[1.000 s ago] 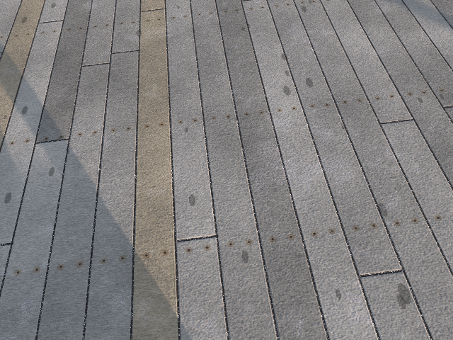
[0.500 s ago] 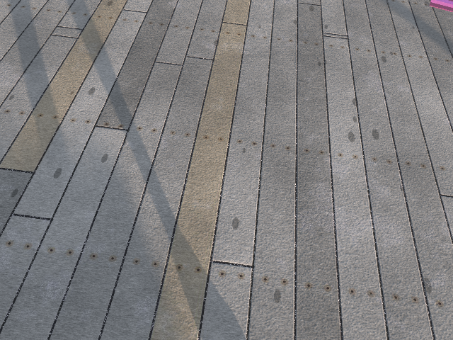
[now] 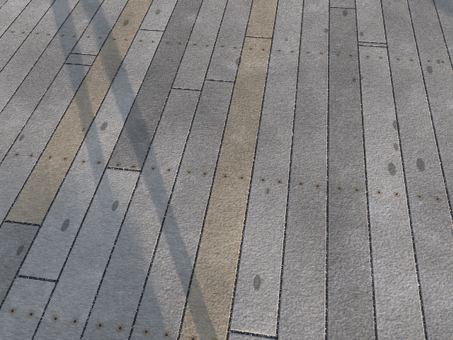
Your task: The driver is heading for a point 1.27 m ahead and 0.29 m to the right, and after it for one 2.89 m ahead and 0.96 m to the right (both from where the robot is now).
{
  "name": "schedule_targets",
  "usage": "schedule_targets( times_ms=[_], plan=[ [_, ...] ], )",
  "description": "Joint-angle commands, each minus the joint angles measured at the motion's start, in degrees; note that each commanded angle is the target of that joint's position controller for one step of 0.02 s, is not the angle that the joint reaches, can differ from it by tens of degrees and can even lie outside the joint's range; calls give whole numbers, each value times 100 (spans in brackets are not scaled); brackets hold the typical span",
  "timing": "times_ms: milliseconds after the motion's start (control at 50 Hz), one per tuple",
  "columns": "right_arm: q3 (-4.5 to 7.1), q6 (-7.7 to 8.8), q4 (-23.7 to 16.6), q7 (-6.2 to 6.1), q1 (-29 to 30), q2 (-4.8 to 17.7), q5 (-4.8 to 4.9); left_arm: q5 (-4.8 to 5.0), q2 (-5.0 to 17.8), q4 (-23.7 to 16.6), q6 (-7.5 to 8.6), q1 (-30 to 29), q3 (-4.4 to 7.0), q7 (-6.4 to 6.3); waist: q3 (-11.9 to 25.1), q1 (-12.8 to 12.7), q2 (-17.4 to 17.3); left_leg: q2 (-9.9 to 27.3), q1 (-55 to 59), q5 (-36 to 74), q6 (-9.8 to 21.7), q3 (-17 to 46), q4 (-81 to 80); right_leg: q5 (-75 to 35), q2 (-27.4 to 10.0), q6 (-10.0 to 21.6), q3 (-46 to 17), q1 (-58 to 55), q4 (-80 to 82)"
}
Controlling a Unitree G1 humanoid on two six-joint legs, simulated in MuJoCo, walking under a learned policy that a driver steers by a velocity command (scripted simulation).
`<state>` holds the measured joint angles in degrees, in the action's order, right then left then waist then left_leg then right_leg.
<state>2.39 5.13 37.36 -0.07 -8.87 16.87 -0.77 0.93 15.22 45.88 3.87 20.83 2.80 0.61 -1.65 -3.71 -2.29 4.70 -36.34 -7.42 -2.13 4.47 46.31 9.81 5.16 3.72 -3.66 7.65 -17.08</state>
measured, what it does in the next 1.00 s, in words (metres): walks ahead, turning right: left foot, then right foot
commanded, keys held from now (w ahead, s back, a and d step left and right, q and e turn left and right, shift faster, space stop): w+e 0.12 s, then e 0.64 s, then no key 0.24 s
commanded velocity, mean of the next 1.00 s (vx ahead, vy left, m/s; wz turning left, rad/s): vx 0.17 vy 0.00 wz -0.49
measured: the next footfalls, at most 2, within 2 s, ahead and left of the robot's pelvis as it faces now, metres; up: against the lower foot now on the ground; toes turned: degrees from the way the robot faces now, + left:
left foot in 0.18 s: +0.29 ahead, +0.14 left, +0.00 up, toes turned -9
right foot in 0.62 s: +0.30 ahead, -0.13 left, +0.00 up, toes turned -26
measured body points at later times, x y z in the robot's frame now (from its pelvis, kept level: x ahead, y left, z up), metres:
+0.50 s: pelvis +0.21 +0.04 +0.00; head +0.26 +0.03 +0.44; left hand +0.46 +0.26 -0.10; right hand +0.24 -0.27 -0.11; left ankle +0.25 +0.15 -0.75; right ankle +0.26 -0.11 -0.70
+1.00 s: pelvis +0.27 +0.01 -0.01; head +0.30 -0.01 +0.44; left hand +0.56 +0.15 -0.09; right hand +0.25 -0.30 -0.12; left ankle +0.35 +0.12 -0.73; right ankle +0.26 -0.11 -0.75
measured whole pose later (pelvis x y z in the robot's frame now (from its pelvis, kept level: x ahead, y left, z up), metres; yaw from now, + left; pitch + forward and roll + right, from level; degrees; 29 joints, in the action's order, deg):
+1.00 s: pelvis +0.27 +0.01 -0.01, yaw -32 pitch +1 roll +0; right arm 3.3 -0.8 43.7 -0.2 -8.3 16.9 0.2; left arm -0.2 17.1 34.9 -2.3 7.8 3.0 -0.6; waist -2.6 -0.5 -0.1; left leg 0.9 -20.2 -18.4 -3.5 2.0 38.1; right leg 10.8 4.2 1.3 -5.8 19.9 -30.1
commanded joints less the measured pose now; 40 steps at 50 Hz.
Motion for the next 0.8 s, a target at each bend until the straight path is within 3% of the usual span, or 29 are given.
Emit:
schedule_targets(
  times_ms=[20, 60, 120, 140, 160, 180, 200, 220, 240, 260, 280, 300, 320, 340, 400, 420, 460, 540, 580, 600, 620, 640, 660, 680, 700, 720, 740, 760, 800],
  plan=[
    [5, 120, -450, 39, 495, 208, 41, 68, 1150, -435, 78, -298, 305, -90, -140, 50, 656, -256, 711, 1002, -151, -152, -1051, -701, -1227, 923, -1014, 806, 717],
    [47, 165, -518, 86, 812, 310, 103, 111, 1139, -336, 12, 11, 310, -121, -75, -41, 561, -383, 960, 1183, -155, -87, -1444, -442, -1285, 818, -1190, 628, 508],
    [154, 207, -543, 117, 836, 549, 127, 118, 1095, -321, -61, 156, 317, -148, 20, 55, 645, -449, 1215, 756, 0, 5, -1831, -435, -1422, 626, -1578, 104, 37],
    [199, 223, -531, 96, 601, 604, 126, 86, 1164, -336, -104, 66, 346, -156, 41, 247, 859, -434, 1578, 625, 125, 10, -1946, -755, -1423, 515, -1708, 123, -314],
    [289, 238, -415, 57, 132, 769, 69, 65, 1041, -397, -134, -37, 318, -157, 304, 523, 803, -438, 2249, 686, 289, -99, -2227, -1409, -1107, 315, -1549, 157, -953],
    [371, 263, -378, 17, -521, 1023, -56, -4, 775, -532, -140, -79, 226, -149, 1035, 839, 573, 166, 3491, 1148, 606, 316, -2066, -1169, -743, 61, -1310, 569, -2200],
    [476, 167, -341, -34, -1043, 1486, -180, -33, 277, -647, -114, 602, 80, -159, 2034, 704, -899, 1716, 5595, 2263, 1420, 2090, -1780, 1222, 12, -388, -561, 2302, -4259],
    [420, 68, -286, 22, -1128, 1219, -68, 36, 551, -706, -102, 904, 80, -162, 2528, 602, -1746, 2251, 5718, 2039, 1813, 3420, -2169, 2839, -83, -511, -571, 3022, -5353],
    [295, 2, -392, 19, -818, 760, -36, 116, 1012, -645, -174, 620, 231, -186, 1798, 645, -964, 1979, 5068, 1952, 1645, 2707, -2235, 2509, -369, -603, -641, 3271, -5841],
    [223, -57, -421, 7, -543, 537, -17, 95, 1099, -730, -251, 166, 273, -206, 1291, 643, -501, 1721, 4438, 2383, 1476, 1805, -2233, 2193, -543, -674, -384, 3308, -5884],
    [180, -98, -367, 16, -252, 417, 8, 47, 1066, -788, -337, -35, 299, -221, 875, 518, -284, 1426, 3785, 2741, 1408, 1205, -2332, 1990, -696, -750, -265, 3209, -5656],
    [160, -90, -323, 14, -87, 384, -34, 1, 943, -833, -418, -52, 309, -222, 584, 368, -308, 1230, 3145, 2953, 1340, 739, -2519, 1806, -834, -757, -211, 2916, -5425],
    [221, -93, -243, 17, 77, 555, -55, 31, 725, -869, -495, 87, 258, -206, 493, 201, -681, 1228, 2724, 2774, 1448, 526, -2721, 1659, -880, -828, -40, 2633, -5182],
    [245, -86, -209, 12, 194, 569, -51, 35, 632, -890, -548, 48, 231, -203, 399, 204, -710, 1162, 2510, 2764, 1501, 282, -2901, 1544, -895, -885, 58, 2522, -4918],
    [315, -100, -56, -63, 209, 704, -10, -19, 567, -1086, -589, -408, 216, -161, 524, 307, -381, 1183, 2680, 2906, 1515, -174, -3030, 835, -931, -827, 125, 2438, -4038],
    [341, -131, -29, -86, 308, 810, 14, -24, 511, -1141, -592, -453, 195, -122, 638, 255, -448, 1253, 2698, 2746, 1515, -285, -3058, 489, -972, -791, 148, 2255, -3682],
    [358, -184, 29, -108, 413, 862, 67, -26, 553, -1212, -595, -646, 198, -41, 652, 306, -396, 1208, 2616, 2456, 1443, -588, -3090, 55, -950, -692, 265, 1873, -3146],
    [434, -257, 183, -35, 313, 1066, 215, -22, 732, -1514, -695, -1128, 280, 82, 477, 421, -371, 1344, 2879, 1833, 1288, -724, -2802, 250, -876, -452, 438, 1677, -2357],
    [464, -296, 231, -11, 316, 1131, 296, -23, 772, -1603, -729, -1144, 330, 117, 446, 351, -351, 1359, 3006, 1705, 1119, -791, -2402, 238, -760, -275, 587, 1428, -1750],
    [456, -315, 272, -8, 283, 1077, 331, -33, 823, -1587, -725, -1017, 375, 103, 484, 263, -264, 1209, 2909, 1604, 927, -962, -1984, -132, -614, -144, 677, 1011, -1253],
    [419, -314, 394, 14, -45, 906, 280, -59, 1095, -1525, -711, -692, 490, 32, 679, 180, 154, 857, 2582, 1392, 597, -1242, -1166, -1098, -584, 83, 446, 208, -789],
    [312, -303, 240, 31, -185, 634, 3, -91, 1856, -1600, -694, -312, 675, -108, 1042, 198, 1647, 225, 1199, -789, 60, -1624, 629, -3735, -1914, 695, -1353, -1086, -789],
    [246, -341, 56, -4, 16, 562, -91, -219, 1890, -1727, -610, -433, 610, -91, 1405, 127, 2038, -546, 45, -3289, -200, -813, 1987, -3504, -2794, 1890, -2907, -1229, -520],
    [338, -396, 121, -8, 238, 868, 18, -169, 1537, -1717, -503, -480, 504, -27, 1371, -44, 1140, -369, -62, -3123, -176, -190, 2488, -3173, -2570, 1787, -2428, -997, -409],
    [340, -429, 104, -29, 289, 845, 117, -118, 1396, -1663, -429, -685, 448, -32, 1074, 120, 941, -277, -116, -2684, -100, -118, 2446, -2765, -2264, 1458, -1923, -691, -437],
    [346, -453, 190, -88, 228, 808, 81, -44, 1290, -1656, -417, -911, 429, -47, 910, 244, 611, -193, -123, -2296, -95, -81, 2117, -2246, -1979, 1161, -1658, -458, -406],
    [367, -485, 181, -143, 259, 853, 20, -2, 1229, -1688, -451, -1182, 398, -85, 795, 344, 636, -160, 24, -1959, -121, -69, 1803, -1840, -1828, 1008, -1529, -153, -315],
    [358, -493, 203, -139, 218, 807, 17, -49, 1242, -1735, -473, -1280, 380, -114, 771, 420, 840, -264, 329, -1772, -173, -139, 1769, -2090, -1708, 1010, -1431, 150, -308],
    [323, -508, 317, -127, -36, 703, 68, -121, 1173, -1735, -493, -1390, 355, -158, 959, 494, 924, -338, 629, -1582, -279, -184, 1322, -2211, -1637, 1032, -1258, 188, -334]
  ],
)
